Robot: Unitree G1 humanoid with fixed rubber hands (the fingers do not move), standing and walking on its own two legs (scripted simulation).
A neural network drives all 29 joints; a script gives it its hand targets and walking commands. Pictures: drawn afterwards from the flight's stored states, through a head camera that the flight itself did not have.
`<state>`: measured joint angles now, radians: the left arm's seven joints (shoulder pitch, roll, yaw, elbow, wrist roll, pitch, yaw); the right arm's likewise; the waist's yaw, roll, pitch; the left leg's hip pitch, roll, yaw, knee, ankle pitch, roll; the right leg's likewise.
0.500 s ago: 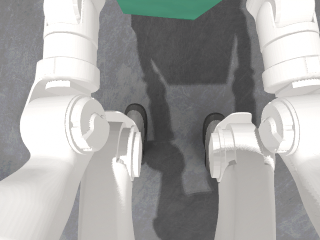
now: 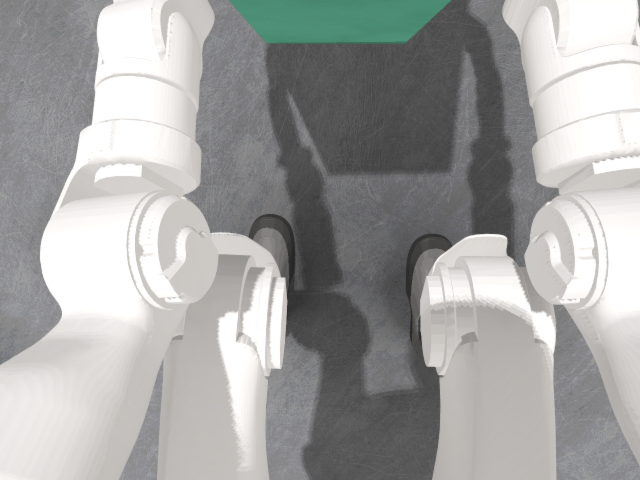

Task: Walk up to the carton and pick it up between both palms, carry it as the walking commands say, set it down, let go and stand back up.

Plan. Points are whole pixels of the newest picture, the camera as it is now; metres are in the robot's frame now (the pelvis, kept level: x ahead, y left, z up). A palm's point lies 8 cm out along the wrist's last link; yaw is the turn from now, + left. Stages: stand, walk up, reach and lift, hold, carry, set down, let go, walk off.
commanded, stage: set down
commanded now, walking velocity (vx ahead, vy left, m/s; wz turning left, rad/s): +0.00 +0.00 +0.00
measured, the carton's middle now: out of the picture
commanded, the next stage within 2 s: none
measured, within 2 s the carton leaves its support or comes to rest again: neither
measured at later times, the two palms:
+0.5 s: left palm out of the picture +0.55 +0.14 -0.19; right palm out of the picture +0.56 -0.14 -0.19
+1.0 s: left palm out of the picture +0.55 +0.14 -0.19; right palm out of the picture +0.56 -0.14 -0.20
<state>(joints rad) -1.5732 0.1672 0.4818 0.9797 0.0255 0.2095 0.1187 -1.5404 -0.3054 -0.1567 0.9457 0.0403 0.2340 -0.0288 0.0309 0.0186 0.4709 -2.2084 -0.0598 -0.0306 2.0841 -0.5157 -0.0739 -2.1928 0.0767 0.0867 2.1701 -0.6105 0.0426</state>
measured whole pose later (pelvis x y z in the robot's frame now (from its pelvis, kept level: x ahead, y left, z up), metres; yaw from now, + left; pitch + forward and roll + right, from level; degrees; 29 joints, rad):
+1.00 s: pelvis +0.00 +0.00 +0.00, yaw +0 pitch +37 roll +4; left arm -1.54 0.17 0.47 1.06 0.03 0.14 0.12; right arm -1.54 -0.31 -0.16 1.03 -0.04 0.15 0.00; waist 0.03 0.02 0.44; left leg -2.22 -0.06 -0.03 2.09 -0.53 -0.08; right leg -2.21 0.08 0.09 2.18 -0.62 0.04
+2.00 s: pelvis +0.00 +0.00 +0.09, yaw -2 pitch +29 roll +3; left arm -1.44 0.27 0.28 0.74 -0.10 0.31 0.22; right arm -1.55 -0.43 -0.06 0.79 0.20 0.32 -0.10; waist 0.03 0.00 0.53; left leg -1.83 -0.04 -0.03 1.86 -0.54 -0.07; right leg -1.82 0.07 0.09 1.94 -0.62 0.03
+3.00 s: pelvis +0.03 -0.01 +0.29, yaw -3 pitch +20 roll +2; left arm -0.87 0.27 0.22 0.46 -0.10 0.32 0.07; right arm -1.01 -0.24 -0.06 0.52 0.02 0.35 -0.17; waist 0.03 -0.01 0.52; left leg -1.06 -0.01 -0.04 1.04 -0.32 -0.05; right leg -1.07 0.05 0.09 1.11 -0.38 0.01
